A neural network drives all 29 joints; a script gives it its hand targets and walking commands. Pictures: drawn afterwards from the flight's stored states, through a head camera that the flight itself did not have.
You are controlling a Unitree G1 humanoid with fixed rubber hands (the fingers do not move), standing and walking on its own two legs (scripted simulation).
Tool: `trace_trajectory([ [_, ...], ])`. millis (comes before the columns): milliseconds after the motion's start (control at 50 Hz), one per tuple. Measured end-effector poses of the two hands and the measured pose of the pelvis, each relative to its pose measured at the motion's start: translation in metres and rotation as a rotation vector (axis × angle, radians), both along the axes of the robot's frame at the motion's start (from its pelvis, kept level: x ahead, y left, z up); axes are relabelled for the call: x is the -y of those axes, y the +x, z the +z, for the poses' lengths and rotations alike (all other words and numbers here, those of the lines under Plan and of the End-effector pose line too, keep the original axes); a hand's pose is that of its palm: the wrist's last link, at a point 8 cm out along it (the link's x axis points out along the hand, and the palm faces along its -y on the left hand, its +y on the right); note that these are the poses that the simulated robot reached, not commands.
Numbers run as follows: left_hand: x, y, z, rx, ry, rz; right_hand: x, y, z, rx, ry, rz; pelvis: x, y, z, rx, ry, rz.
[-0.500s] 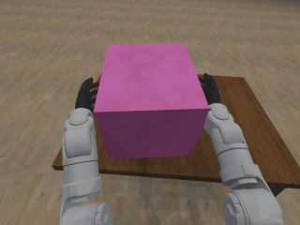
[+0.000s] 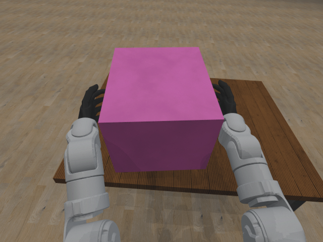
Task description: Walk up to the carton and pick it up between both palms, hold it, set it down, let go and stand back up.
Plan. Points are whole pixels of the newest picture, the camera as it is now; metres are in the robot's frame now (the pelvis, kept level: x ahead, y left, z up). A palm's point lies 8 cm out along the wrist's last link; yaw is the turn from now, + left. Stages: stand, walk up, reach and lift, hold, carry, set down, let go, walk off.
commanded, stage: hold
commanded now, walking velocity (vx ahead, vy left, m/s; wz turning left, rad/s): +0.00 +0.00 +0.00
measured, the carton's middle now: (159, 106) +0.42 +0.01 +0.15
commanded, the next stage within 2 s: set down in 0.86 s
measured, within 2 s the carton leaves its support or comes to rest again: neither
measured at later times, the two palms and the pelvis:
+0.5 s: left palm (88, 118) +0.34 +0.17 +0.18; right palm (226, 114) +0.35 -0.15 +0.17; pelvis +0.00 +0.00 +0.00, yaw +0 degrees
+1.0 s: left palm (87, 118) +0.34 +0.18 +0.18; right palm (226, 114) +0.35 -0.15 +0.18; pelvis +0.00 +0.00 +0.00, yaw +1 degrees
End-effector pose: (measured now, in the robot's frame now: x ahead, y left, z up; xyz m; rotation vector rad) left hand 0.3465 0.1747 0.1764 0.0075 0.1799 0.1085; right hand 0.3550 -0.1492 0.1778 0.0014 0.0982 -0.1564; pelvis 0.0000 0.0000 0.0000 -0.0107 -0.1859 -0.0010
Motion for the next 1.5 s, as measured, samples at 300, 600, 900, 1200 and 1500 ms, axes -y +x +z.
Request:
trace_trajectory([
  [300, -0.002, 0.0, 0.002, 0.002, 0.018, 0.001, -0.002, 0.001, -0.003, 0.002, 0.013, 0.002, -0.003, 0.001, 0.0, -0.001, -0.001, 0.006],
  [600, -0.001, -0.003, 0.001, 0.002, 0.011, 0.003, -0.001, -0.002, -0.002, 0.003, 0.007, 0.004, -0.003, 0.001, 0.0, 0.004, -0.001, 0.0],
  [900, -0.003, -0.004, 0.001, -0.002, 0.011, 0.009, -0.003, -0.002, -0.003, 0.0, 0.01, 0.008, -0.001, -0.002, 0.0, 0.002, 0.0, 0.008],
  [1200, -0.002, 0.006, 0.007, 0.093, 0.025, -0.047, -0.003, -0.007, 0.0, 0.132, -0.002, -0.038, -0.007, 0.002, 0.0, 0.011, 0.002, 0.012],
  [1500, -0.007, 0.033, -0.052, 0.021, 0.041, -0.073, -0.007, 0.013, -0.049, 0.101, -0.039, -0.053, -0.016, 0.022, 0.001, -0.029, -0.01, 0.023],
])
